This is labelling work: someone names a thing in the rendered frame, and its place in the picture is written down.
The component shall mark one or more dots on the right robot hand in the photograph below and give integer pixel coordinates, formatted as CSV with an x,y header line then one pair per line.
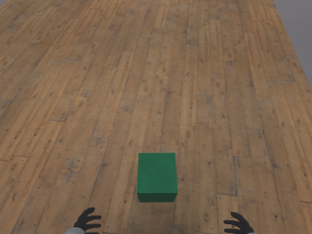
x,y
242,224

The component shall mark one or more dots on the carton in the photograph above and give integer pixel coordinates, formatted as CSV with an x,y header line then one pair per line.
x,y
156,177

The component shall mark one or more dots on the left robot hand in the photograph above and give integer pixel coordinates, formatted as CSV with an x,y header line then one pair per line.
x,y
83,219

